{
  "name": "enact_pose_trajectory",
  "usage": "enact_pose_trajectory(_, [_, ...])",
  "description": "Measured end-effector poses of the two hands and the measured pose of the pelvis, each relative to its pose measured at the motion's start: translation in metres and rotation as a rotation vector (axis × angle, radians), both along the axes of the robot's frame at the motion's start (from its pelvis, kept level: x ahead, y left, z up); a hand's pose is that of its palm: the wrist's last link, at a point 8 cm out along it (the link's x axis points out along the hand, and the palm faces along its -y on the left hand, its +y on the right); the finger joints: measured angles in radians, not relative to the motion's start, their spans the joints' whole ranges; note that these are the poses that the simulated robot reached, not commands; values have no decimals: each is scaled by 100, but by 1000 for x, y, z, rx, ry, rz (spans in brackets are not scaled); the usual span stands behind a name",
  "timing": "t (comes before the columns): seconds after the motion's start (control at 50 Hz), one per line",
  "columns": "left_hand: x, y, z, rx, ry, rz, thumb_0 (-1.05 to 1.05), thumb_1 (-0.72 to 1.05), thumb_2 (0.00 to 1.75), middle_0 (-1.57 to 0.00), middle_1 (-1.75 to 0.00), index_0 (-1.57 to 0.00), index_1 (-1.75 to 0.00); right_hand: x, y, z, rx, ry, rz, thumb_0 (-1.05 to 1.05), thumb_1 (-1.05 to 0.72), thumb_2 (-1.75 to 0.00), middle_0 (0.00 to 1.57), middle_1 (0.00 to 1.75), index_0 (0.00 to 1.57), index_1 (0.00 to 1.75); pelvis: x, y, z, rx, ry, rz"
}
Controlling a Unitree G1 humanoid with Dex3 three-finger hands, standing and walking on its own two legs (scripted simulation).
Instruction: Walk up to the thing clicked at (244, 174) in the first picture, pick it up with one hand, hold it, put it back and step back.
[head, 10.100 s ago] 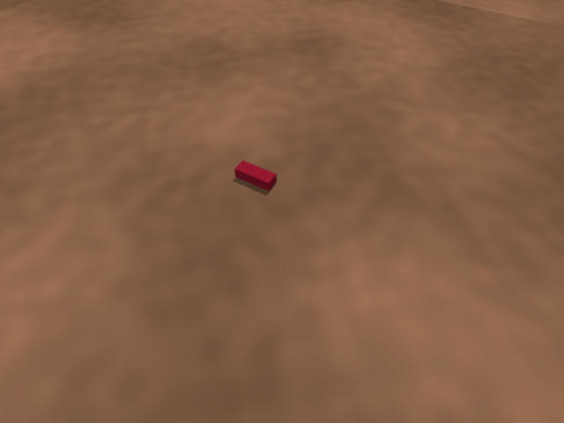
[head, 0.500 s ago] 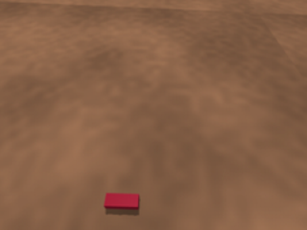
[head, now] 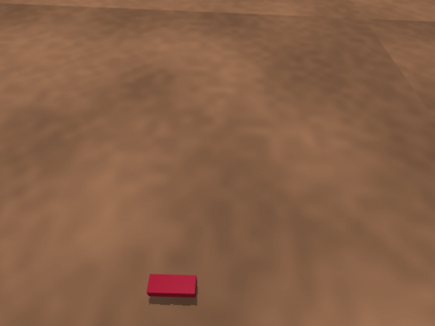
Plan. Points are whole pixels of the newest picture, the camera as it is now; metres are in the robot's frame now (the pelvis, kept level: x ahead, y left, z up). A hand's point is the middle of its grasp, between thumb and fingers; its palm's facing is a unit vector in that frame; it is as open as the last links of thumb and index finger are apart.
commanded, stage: stand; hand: left
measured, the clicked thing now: (172, 285) +0.40 +0.20 -0.75
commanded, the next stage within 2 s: walk up in 0.02 s
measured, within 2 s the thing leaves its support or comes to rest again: neither
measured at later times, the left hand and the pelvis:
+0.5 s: hand out of the picture +0.06 +0.24 -0.16, palm faces -0.01 -0.94 -0.34, open 7.4 cm; pelvis -0.01 -0.02 -0.01, yaw +0 degrees
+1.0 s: hand out of the picture +0.08 +0.24 -0.16, palm faces -0.02 -0.94 -0.34, open 7.4 cm; pelvis -0.02 -0.02 -0.01, yaw -1 degrees
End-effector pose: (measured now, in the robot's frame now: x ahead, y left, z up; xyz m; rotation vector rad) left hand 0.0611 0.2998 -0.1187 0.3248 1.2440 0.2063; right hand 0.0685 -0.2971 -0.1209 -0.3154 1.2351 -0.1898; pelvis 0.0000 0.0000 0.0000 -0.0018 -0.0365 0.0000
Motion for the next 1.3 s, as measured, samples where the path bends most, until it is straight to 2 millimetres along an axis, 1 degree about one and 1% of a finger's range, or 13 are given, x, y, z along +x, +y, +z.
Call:
enact_pose_trajectory(0.08, [1,2,-1,-2,1,10,0,90,90,-21,-30,-20,-30,-1,-2,1,-6,-13,-11,0,-91,-90,20,30,20,30,-2,-1,-1,2,-1,-2])
enact_pose_trajectory(0.18, [1,3,-2,4,-4,21,0,90,90,-21,-30,-20,-30,-3,-13,5,-35,-29,-19,0,-91,-90,20,30,20,30,-6,-8,-3,1,-2,-2])
enact_pose_trajectory(0.32, [-4,-7,-3,-1,-8,18,0,91,90,-21,-30,-20,-30,-6,-33,7,-65,-40,-17,0,-91,-90,20,30,20,30,-12,-17,-6,-2,-2,-2])
enact_pose_trajectory(0.42, [-7,-13,-4,-9,-7,14,0,90,90,-21,-30,-20,-30,-10,-40,7,-71,-39,-17,0,-91,-90,20,30,20,30,-14,-20,-7,-3,-3,-4])
enact_pose_trajectory(0.56, [-4,-18,-6,-22,-16,12,0,90,90,-21,-30,-20,-30,-20,-39,4,-65,-19,-13,0,-91,-90,20,30,20,30,-15,-23,-8,-1,-1,-7])
enact_pose_trajectory(0.74, [3,-18,-6,-21,-32,-2,1,90,90,-21,-30,-20,-30,-28,-36,2,-60,-11,-17,0,-91,-90,20,30,20,30,-16,-22,-9,0,0,-13])
enact_pose_trajectory(0.98, [13,-16,-4,-18,-55,-18,0,90,90,-21,-30,-20,-30,-23,-35,4,-62,-37,-13,0,-91,-90,20,30,20,30,-16,-21,-10,1,-1,-21])
enact_pose_trajectory(1.3, [12,-15,-6,-29,-47,-28,1,91,90,-21,-30,-20,-30,-20,-32,7,-64,-53,-11,0,-91,-90,20,30,20,30,-16,-18,-9,1,-1,-32])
